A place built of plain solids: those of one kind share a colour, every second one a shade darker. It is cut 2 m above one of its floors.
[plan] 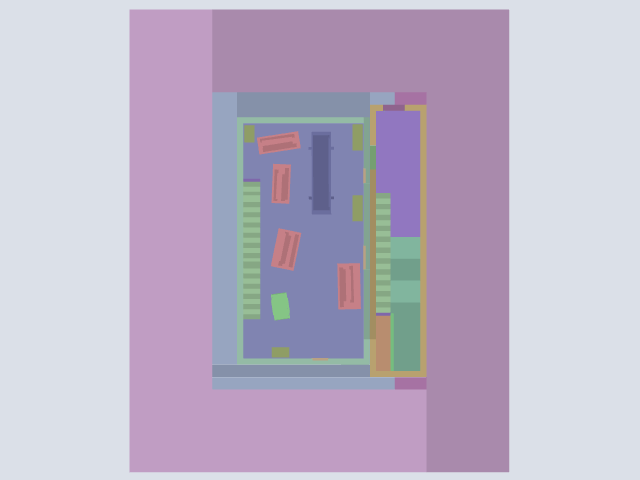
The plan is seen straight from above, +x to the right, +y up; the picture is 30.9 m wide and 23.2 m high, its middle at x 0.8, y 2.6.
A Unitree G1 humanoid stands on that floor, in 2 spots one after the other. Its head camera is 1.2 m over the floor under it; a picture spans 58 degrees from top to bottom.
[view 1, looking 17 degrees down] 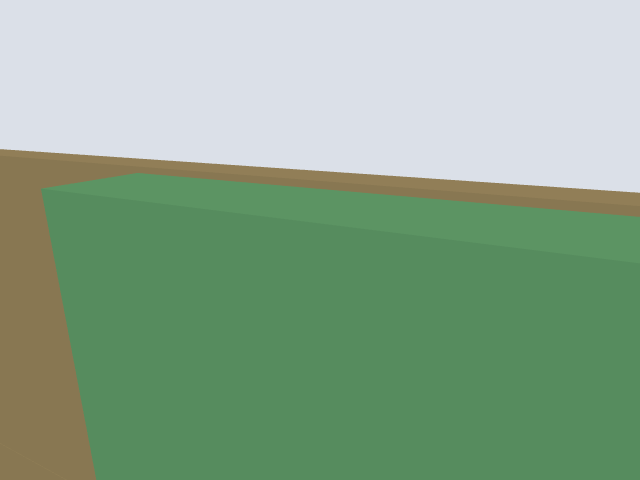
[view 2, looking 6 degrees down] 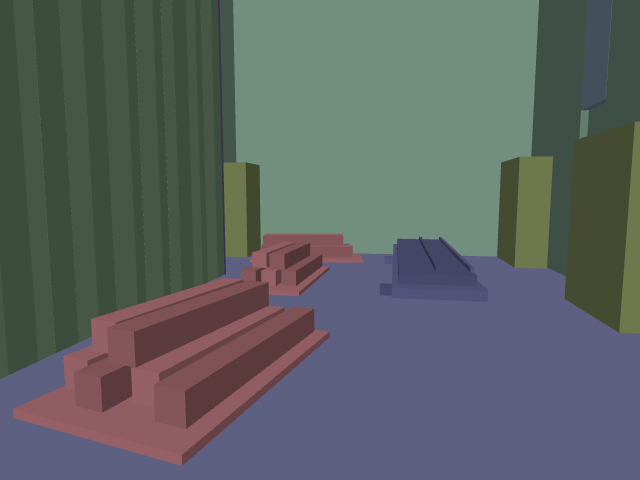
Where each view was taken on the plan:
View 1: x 3.86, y -1.52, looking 26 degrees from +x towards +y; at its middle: guard_out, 0.40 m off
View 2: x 0.44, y -0.57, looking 100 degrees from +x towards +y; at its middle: sail_heap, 7.86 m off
